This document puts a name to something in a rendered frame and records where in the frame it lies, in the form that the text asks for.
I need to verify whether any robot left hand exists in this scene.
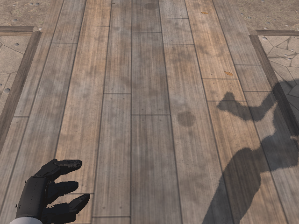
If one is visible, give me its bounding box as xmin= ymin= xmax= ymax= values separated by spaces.
xmin=15 ymin=159 xmax=91 ymax=224

